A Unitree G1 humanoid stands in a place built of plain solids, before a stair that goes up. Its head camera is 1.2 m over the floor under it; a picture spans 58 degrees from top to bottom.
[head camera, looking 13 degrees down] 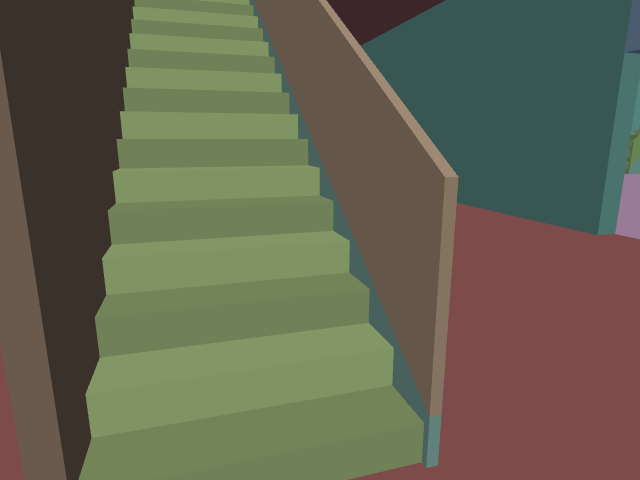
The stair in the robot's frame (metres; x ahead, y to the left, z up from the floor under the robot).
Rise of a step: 0.17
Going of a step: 0.27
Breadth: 1.18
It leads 17 degrees to the left of straight ahead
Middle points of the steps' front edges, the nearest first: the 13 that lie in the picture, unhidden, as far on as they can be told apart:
1.25 0.17 0.17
1.51 0.25 0.35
1.76 0.33 0.52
2.02 0.41 0.69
2.28 0.48 0.86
2.53 0.56 1.04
2.79 0.64 1.21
3.05 0.72 1.38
3.30 0.80 1.55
3.56 0.87 1.73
3.82 0.95 1.90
4.08 1.03 2.07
4.33 1.11 2.24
